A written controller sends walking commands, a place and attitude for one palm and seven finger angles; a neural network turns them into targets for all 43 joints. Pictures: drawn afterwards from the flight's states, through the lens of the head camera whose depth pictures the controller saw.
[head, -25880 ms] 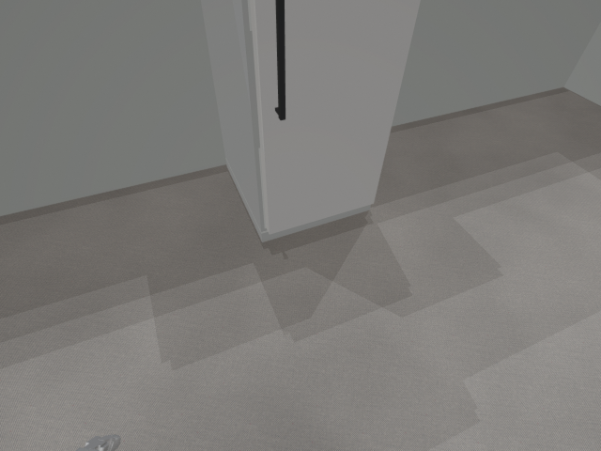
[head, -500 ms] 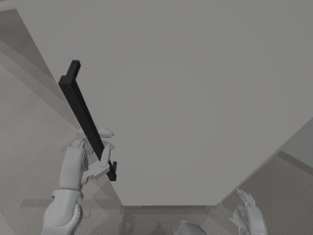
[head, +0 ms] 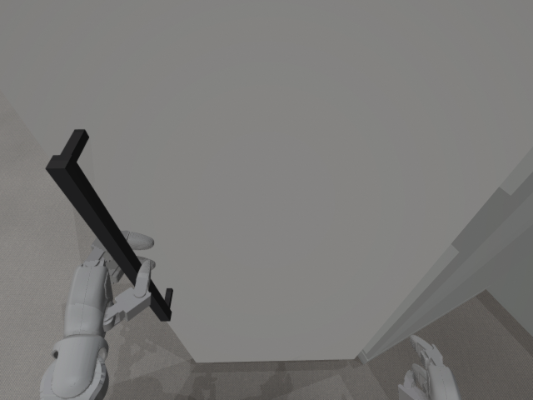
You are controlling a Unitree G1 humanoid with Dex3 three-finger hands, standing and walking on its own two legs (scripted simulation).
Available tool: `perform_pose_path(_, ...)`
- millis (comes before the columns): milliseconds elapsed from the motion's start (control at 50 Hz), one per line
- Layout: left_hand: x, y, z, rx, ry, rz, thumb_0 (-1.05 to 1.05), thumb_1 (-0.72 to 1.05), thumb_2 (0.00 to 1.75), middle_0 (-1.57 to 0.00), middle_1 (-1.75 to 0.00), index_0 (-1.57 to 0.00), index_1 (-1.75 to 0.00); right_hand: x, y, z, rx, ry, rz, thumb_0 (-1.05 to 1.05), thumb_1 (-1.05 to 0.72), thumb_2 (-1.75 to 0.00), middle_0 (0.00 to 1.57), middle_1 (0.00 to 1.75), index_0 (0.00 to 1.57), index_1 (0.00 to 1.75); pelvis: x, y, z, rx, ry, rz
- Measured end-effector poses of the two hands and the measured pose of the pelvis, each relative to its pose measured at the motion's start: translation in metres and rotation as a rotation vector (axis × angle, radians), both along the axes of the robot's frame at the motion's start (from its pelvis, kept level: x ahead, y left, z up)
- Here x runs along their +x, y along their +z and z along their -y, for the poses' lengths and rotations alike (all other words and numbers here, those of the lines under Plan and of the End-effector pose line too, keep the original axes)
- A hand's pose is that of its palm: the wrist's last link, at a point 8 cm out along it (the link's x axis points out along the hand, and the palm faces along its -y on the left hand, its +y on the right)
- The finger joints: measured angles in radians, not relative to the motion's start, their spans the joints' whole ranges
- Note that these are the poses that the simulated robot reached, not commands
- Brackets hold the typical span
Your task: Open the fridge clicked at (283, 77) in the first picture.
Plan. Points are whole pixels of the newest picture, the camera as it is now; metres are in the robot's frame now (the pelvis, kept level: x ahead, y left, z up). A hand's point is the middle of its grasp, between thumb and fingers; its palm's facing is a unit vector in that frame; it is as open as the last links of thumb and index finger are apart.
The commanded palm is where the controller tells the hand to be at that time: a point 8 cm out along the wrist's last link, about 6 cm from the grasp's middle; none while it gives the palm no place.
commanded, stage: walk backward, drawing the door open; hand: left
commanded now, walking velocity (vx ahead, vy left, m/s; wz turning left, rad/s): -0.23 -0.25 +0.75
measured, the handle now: (134, 253) +0.29 +0.20 +0.08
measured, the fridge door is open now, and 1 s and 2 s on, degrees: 64 81 79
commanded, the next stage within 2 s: stop walking and hold the door back in 0.24 s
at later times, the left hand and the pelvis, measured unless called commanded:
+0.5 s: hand out of the picture +0.09 +0.11 +0.07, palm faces +0.56 -0.72 -0.40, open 5.9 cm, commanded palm +0.07 +0.17 +0.07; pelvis -0.07 -0.18 +0.00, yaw +19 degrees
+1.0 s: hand (152, 390) +0.13 +0.13 +0.08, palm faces +0.58 -0.76 -0.30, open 5.9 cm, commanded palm +0.07 +0.18 +0.07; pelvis -0.16 -0.23 +0.01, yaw +20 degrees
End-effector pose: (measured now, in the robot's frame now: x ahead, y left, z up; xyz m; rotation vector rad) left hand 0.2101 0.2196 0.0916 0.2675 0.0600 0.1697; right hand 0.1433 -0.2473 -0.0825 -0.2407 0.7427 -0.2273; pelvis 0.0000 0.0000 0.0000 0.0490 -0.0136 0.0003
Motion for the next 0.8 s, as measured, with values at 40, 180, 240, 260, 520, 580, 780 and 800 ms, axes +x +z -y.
perform_pose_path(40, -0.017, -0.002, 0.004, -0.026, 0.016, 0.032, 0.01, 0.71, 0.80, -0.41, -1.33, -0.35, -1.40, -0.001, 0.006, 0.006, -0.034, 0.047, 0.021, 0.01, -0.90, -0.90, 0.20, 0.30, 0.20, 0.30, -0.010, -0.004, 0.008, -0.015, 0.027, -0.019)
perform_pose_path(180, -0.070, 0.000, 0.020, 0.014, 0.081, 0.038, 0.00, 0.69, 0.78, -0.41, -1.34, -0.36, -1.40, -0.016, 0.010, 0.009, 0.006, 0.191, 0.005, 0.01, -0.90, -0.90, 0.20, 0.30, 0.20, 0.30, -0.039, 0.001, 0.049, -0.069, 0.167, 0.022)
perform_pose_path(240, -0.095, 0.002, 0.032, 0.008, 0.152, 0.007, 0.00, 0.69, 0.78, -0.40, -1.32, -0.36, -1.40, -0.019, 0.008, 0.013, 0.050, 0.266, -0.018, 0.01, -0.90, -0.90, 0.20, 0.30, 0.20, 0.30, -0.046, 0.008, 0.072, -0.100, 0.209, 0.030)
perform_pose_path(260, -0.103, 0.002, 0.037, 0.005, 0.180, 0.002, 0.01, 0.70, 0.78, -0.39, -1.32, -0.36, -1.40, -0.019, 0.007, 0.016, 0.063, 0.286, -0.021, 0.01, -0.90, -0.90, 0.20, 0.30, 0.20, 0.30, -0.048, 0.008, 0.080, -0.103, 0.217, 0.031)
perform_pose_path(520, -0.166, 0.005, 0.087, 0.129, 0.505, -0.075, -0.05, 0.65, 0.81, -0.43, -1.36, -0.36, -1.40, 0.023, -0.034, 0.102, 0.090, 0.440, -0.079, 0.02, -0.90, -0.90, 0.21, 0.30, 0.20, 0.30, -0.070, 0.002, 0.187, 0.023, 0.343, -0.004)
perform_pose_path(580, -0.164, 0.008, 0.086, 0.137, 0.518, -0.105, -0.07, 0.63, 0.82, -0.44, -1.37, -0.39, -1.40, 0.027, -0.025, 0.121, 0.088, 0.435, -0.061, 0.02, -0.90, -0.90, 0.20, 0.30, 0.20, 0.30, -0.074, 0.008, 0.202, 0.048, 0.385, 0.000)
perform_pose_path(780, -0.148, 0.010, 0.082, 0.055, 0.572, -0.069, 0.01, 0.65, 0.82, -0.45, -1.40, -0.45, -1.40, 0.002, -0.006, 0.184, 0.013, 0.430, -0.070, 0.01, -0.90, -0.90, 0.20, 0.30, 0.20, 0.30, -0.107, 0.013, 0.235, 0.055, 0.414, -0.008)
perform_pose_path(800, -0.146, 0.010, 0.081, 0.051, 0.568, -0.063, 0.02, 0.65, 0.82, -0.45, -1.40, -0.45, -1.40, -0.005, -0.005, 0.189, 0.004, 0.423, -0.078, 0.01, -0.90, -0.90, 0.20, 0.30, 0.20, 0.30, -0.111, 0.014, 0.236, 0.053, 0.412, -0.012)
